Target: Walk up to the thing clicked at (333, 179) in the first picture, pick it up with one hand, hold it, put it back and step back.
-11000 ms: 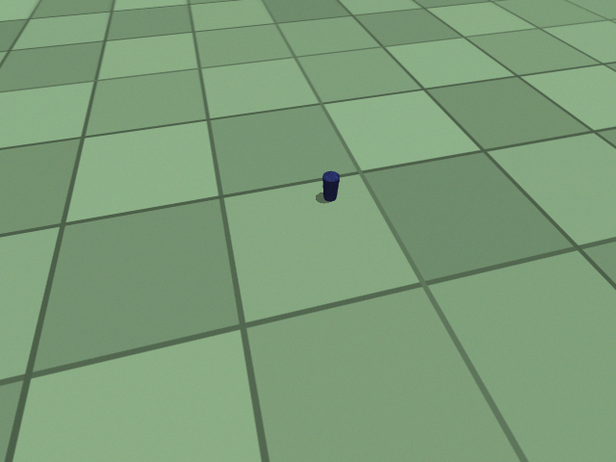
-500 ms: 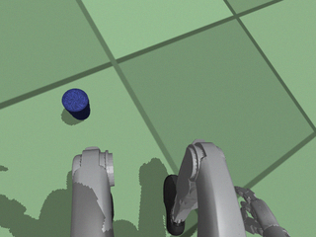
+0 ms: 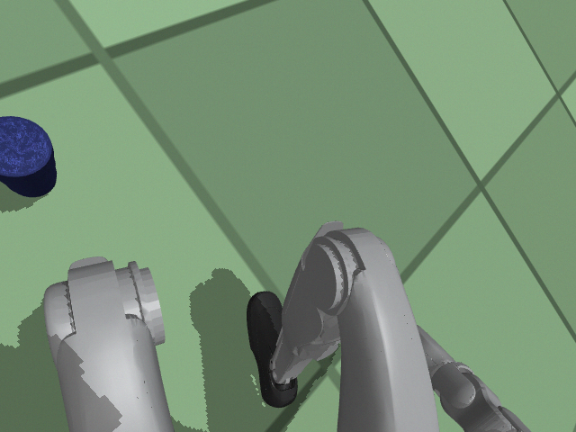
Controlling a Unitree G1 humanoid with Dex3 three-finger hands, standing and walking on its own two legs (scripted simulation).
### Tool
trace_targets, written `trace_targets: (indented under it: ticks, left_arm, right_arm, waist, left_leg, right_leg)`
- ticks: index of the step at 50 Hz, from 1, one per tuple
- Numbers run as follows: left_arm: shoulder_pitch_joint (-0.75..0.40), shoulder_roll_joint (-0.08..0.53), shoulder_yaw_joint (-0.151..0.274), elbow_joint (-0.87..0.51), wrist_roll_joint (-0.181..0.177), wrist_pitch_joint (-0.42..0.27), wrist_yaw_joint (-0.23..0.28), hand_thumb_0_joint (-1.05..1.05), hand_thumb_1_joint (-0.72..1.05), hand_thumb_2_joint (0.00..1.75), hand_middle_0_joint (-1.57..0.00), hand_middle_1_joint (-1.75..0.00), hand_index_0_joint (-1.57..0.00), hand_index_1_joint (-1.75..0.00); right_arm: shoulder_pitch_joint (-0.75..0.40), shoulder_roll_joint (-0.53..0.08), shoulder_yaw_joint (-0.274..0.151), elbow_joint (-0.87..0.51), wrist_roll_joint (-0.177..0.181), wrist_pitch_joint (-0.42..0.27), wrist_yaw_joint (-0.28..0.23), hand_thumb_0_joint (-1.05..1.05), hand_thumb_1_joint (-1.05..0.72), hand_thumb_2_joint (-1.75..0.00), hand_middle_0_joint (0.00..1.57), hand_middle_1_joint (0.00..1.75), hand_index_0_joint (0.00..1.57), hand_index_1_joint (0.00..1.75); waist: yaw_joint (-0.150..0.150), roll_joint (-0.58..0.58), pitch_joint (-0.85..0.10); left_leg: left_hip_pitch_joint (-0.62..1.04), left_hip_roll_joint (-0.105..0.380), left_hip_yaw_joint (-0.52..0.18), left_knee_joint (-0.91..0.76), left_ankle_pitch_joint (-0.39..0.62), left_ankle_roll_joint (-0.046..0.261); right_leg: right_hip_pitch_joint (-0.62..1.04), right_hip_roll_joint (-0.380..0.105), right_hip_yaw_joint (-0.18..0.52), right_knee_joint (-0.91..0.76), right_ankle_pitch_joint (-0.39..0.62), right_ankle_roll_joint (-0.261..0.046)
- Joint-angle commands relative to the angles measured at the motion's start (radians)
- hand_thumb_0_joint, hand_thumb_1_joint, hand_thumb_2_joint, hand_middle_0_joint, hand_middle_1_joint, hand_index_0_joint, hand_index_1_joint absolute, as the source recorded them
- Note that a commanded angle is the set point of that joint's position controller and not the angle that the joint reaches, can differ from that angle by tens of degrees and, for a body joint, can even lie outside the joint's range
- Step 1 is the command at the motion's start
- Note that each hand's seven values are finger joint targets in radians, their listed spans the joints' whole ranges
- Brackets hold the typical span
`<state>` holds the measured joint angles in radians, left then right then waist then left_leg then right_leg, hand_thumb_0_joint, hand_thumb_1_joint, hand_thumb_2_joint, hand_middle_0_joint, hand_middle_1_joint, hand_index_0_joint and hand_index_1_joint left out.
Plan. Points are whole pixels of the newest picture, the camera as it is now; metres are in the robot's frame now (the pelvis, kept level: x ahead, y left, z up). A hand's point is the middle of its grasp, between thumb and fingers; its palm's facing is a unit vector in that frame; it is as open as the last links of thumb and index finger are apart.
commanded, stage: close in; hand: left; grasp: from the side
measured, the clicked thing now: (24, 163) +0.48 +0.26 -0.23
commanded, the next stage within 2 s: rest palm in 0.50 s
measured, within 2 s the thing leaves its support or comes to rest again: leaves its support in 1.92 s
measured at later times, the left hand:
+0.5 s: hand (3, 191) +0.43 +0.27 -0.18, palm faces +0.26 -0.96 +0.01, open 17.6 cm
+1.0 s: hand (17, 180) +0.45 +0.26 -0.19, palm faces +0.32 -0.95 -0.02, open 15.1 cm
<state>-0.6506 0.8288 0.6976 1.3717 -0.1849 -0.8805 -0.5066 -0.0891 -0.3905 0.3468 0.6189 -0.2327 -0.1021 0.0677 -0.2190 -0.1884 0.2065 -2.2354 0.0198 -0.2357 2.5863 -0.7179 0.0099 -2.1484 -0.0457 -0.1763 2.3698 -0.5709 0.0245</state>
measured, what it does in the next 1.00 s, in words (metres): stands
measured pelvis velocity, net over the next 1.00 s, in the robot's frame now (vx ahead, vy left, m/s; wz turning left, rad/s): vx -0.01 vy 0.01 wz -0.08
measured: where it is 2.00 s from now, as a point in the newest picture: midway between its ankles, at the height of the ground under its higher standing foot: (208, 399)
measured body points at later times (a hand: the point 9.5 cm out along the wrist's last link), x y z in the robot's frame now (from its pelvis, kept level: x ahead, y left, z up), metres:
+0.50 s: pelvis -0.01 +0.01 -0.01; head +0.22 +0.17 +0.33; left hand +0.41 +0.32 -0.17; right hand +0.13 -0.26 -0.05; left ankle +0.08 +0.12 -0.26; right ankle +0.14 -0.12 -0.26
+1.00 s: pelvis -0.01 +0.01 -0.01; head +0.24 +0.18 +0.31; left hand +0.42 +0.31 -0.19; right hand +0.13 -0.25 -0.04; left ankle +0.08 +0.12 -0.26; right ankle +0.14 -0.12 -0.26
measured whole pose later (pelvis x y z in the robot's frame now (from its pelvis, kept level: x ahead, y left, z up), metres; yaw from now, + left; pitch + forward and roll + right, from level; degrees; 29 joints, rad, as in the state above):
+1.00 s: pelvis -0.01 +0.01 -0.01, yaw -5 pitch +12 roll -19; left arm -0.71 0.88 0.50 1.56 -0.04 -1.17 0.04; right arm -0.18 -0.39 0.54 0.56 -0.39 0.01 0.14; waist -0.29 -0.28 0.34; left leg -2.20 0.02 -0.37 2.67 -0.73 0.01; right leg -2.07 0.00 -0.27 2.35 -0.53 0.06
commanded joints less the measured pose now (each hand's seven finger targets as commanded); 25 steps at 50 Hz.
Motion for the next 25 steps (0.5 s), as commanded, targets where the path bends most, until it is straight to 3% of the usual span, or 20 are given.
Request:
trace_targets:
  ticks: [1,5,9,14,19,25]
  left_arm:
    - [-0.219,0.275,0.008,-0.138,-0.006,-0.144,0.067,0.0,-0.61,0.0,-0.07,-0.07,-0.07,-0.07]
    - [-0.207,0.266,0.012,-0.09,0.01,-0.202,0.151,0.0,-0.61,0.0,-0.07,-0.07,-0.07,-0.07]
    - [-0.161,0.241,-0.012,-0.039,0.042,-0.232,0.223,0.0,-0.61,0.02,-0.07,-0.07,-0.06,-0.07]
    - [-0.187,0.199,-0.082,-0.029,0.058,-0.262,0.265,0.0,-0.59,0.03,-0.05,-0.07,-0.05,-0.07]
    - [-0.211,0.179,-0.11,-0.006,0.046,-0.284,0.311,0.0,-0.58,0.04,-0.05,-0.06,-0.05,-0.06]
    - [-0.219,0.187,-0.138,0.019,0.081,-0.317,0.385,0.0,-0.53,0.09,-0.04,-0.08,-0.04,-0.08]
  right_arm:
    - [0.06,-0.335,-0.071,-0.028,-0.027,0.009,-0.009,0.0,-0.96,-0.91,0.2,0.3,0.2,0.3]
    - [0.027,-0.344,-0.037,-0.037,-0.056,0.027,0.007,0.0,-0.96,-0.91,0.2,0.3,0.2,0.3]
    - [0.017,-0.353,-0.019,-0.04,-0.081,0.048,0.02,0.0,-0.95,-0.91,0.2,0.3,0.2,0.3]
    - [-0.008,-0.36,-0.002,-0.059,-0.103,0.071,0.027,0.0,-0.95,-0.91,0.2,0.3,0.2,0.3]
    - [-0.015,-0.365,0.019,-0.065,-0.114,0.082,0.032,0.0,-0.94,-0.91,0.2,0.3,0.2,0.3]
    - [-0.024,-0.364,0.039,-0.068,-0.131,0.098,0.041,0.0,-0.93,-0.91,0.2,0.3,0.2,0.3]
  waist:
    - [-0.062,0.494,-0.633]
    - [-0.071,0.494,-0.587]
    - [-0.082,0.508,-0.546]
    - [-0.128,0.478,-0.507]
    - [-0.146,0.437,-0.482]
    - [-0.151,0.452,-0.446]
  left_leg:
    - [0.456,0.028,0.052,-0.32,0.177,-0.031]
    - [0.444,0.031,0.032,-0.313,0.177,-0.036]
    - [0.438,0.034,0.019,-0.315,0.167,-0.043]
    - [0.404,0.034,-0.001,-0.308,0.129,-0.035]
    - [0.375,0.033,-0.019,-0.296,0.09,-0.028]
    - [0.374,0.037,-0.032,-0.302,0.083,-0.033]
  right_leg:
    - [0.322,0.061,-0.085,-0.148,0.115,-0.043]
    - [0.341,0.069,-0.106,-0.141,0.124,-0.039]
    - [0.347,0.074,-0.123,-0.134,0.127,-0.038]
    - [0.341,0.079,-0.138,-0.141,0.116,-0.031]
    - [0.346,0.084,-0.148,-0.148,0.103,-0.022]
    - [0.348,0.088,-0.156,-0.144,0.104,-0.021]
